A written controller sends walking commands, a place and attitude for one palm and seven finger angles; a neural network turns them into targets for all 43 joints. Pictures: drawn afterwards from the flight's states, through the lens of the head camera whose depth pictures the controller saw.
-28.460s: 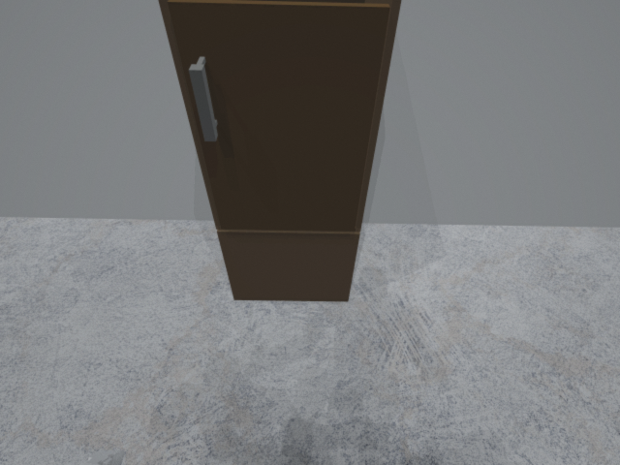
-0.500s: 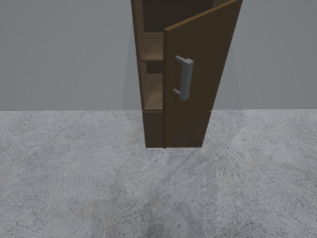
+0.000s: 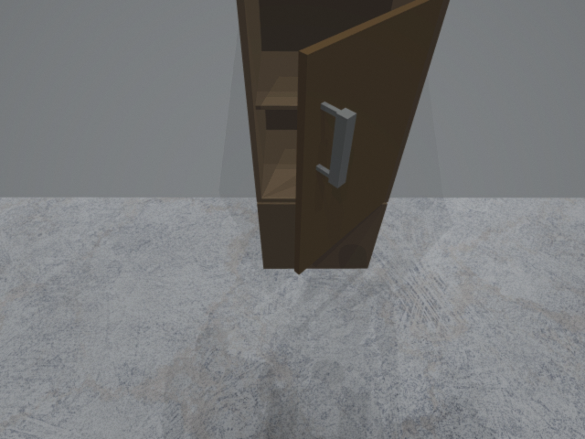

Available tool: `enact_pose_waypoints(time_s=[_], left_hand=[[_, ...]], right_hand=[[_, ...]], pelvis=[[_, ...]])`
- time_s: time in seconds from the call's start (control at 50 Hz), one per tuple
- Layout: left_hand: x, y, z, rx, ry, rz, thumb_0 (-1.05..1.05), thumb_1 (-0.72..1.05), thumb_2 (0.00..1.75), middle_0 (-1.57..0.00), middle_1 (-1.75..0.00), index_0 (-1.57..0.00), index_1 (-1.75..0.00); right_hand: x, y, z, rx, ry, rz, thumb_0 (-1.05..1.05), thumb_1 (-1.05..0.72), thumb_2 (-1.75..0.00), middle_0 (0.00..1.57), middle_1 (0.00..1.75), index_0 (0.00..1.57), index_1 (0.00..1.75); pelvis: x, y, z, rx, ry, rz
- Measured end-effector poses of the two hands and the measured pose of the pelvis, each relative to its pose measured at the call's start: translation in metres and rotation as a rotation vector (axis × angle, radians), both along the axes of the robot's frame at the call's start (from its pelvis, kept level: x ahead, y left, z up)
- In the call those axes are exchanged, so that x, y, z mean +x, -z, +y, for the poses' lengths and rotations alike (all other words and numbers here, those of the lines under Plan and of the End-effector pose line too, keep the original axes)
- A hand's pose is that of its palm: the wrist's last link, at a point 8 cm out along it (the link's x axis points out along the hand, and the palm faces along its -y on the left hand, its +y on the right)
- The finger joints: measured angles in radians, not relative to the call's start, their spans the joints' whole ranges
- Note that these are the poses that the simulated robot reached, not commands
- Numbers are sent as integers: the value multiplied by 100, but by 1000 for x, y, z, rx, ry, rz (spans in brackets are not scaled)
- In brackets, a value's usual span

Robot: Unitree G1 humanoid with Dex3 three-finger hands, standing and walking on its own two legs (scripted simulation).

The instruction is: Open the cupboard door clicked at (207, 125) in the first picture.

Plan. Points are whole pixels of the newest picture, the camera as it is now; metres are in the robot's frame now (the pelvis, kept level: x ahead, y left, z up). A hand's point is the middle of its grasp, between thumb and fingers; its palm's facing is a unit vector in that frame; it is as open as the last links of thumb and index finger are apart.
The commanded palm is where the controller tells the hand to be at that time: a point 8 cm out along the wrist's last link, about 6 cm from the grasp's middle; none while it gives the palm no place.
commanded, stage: look to check the result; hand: left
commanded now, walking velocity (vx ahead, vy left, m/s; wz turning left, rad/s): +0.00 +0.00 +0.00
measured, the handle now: (332, 145) +0.58 -0.04 +0.08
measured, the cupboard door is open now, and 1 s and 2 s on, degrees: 44 44 44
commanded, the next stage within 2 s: walk to a spot facing it in 0.36 s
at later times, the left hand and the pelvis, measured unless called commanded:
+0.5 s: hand out of the picture +0.00 +0.15 -0.18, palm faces +0.05 -0.99 -0.16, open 7.3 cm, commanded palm none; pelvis +0.02 -0.01 +0.00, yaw +0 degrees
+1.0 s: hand out of the picture +0.09 +0.18 -0.18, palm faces -0.11 -0.96 -0.26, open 7.3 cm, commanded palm none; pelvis +0.01 -0.02 -0.01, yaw -11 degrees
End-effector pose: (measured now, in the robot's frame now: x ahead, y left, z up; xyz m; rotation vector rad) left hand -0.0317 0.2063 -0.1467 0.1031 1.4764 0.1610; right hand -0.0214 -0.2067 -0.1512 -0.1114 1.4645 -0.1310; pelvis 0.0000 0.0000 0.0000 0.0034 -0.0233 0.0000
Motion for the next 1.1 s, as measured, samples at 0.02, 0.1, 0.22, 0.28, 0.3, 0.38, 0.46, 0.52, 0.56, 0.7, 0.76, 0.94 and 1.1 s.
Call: enact_pose_waypoints(time_s=[0.02, 0.1, 0.22, 0.28, 0.3, 0.38, 0.46, 0.52, 0.56, 0.7, 0.76, 0.94, 1.1], left_hand=[[0, 0, 0, 0, 0, 1, 0, 91, 90, -20, -30, -20, -30], [3, -1, -1, 1, -3, 2, 0, 91, 90, -20, -30, -20, -30], [10, -1, -3, -2, -2, -3, 0, 91, 90, -20, -30, -20, -30], [14, 0, -4, -4, -2, -6, 0, 91, 90, -20, -30, -20, -30], [15, 0, -5, -5, -2, -7, 0, 91, 90, -20, -30, -20, -30], [20, 0, -6, -6, -3, -12, 0, 91, 90, -20, -30, -20, -30], [24, 0, -7, -6, -2, -16, 0, 91, 90, -20, -30, -20, -30], [27, 0, -7, -4, -2, -17, 0, 91, 90, -20, -30, -20, -30], [29, 0, -7, -3, -2, -15, 0, 91, 90, -20, -30, -20, -30], [39, 3, 0, 9, 33, 6, 0, 91, 90, -20, -30, -20, -30], [51, 4, 6, 24, 64, -4, 0, 91, 90, -20, -30, -20, -30], [107, 1, 15, 85, 170, -128, 0, 91, 90, -20, -30, -20, -30], [135, -5, 27, 90, 252, -164, 0, 91, 90, -20, -30, -20, -30]], right_hand=[[2, 0, 0, 1, -2, -2, 1, -91, -90, 20, 30, 20, 30], [8, 0, -2, -2, -10, -3, 1, -91, -90, 20, 30, 20, 30], [16, -1, -5, -8, -15, -7, 1, -92, -90, 20, 30, 20, 30], [19, -1, -7, -11, -17, -7, 1, -91, -90, 20, 30, 20, 30], [20, -1, -7, -12, -18, -7, 1, -91, -90, 20, 30, 20, 30], [23, -2, -9, -15, -20, -6, 1, -91, -90, 20, 30, 20, 30], [27, -2, -11, -17, -21, -7, 1, -91, -90, 20, 30, 20, 30], [29, -2, -12, -19, -22, -7, 1, -92, -90, 20, 30, 20, 30], [30, -2, -13, -23, -17, -7, 1, -92, -90, 20, 30, 20, 30], [32, 2, -24, -49, 54, -34, 1, -91, -90, 20, 30, 20, 30], [33, 4, -31, -62, 84, -57, 1, -91, -90, 20, 30, 20, 30], [37, 10, -63, -96, 139, -121, 1, -91, -90, 20, 30, 20, 30], [78, -16, -71, -155, 174, -270, 1, -91, -90, 20, 30, 20, 30]], pelvis=[[1, 0, 0, 0, 0, 0], [4, 0, -1, 1, -1, 1], [9, -1, -2, 3, -3, 2], [11, -1, -2, 3, -4, 3], [12, -1, -3, 3, -5, 4], [15, -1, -4, 4, -6, 5], [18, -1, -5, 5, -6, 7], [20, -1, -6, 6, -5, 7], [21, -1, -6, 5, 3, 8], [19, 4, -8, 3, 63, 16], [16, 7, -10, 6, 92, 22], [8, 16, -21, 6, 156, 38], [8, 8, -6, 16, 249, 33]])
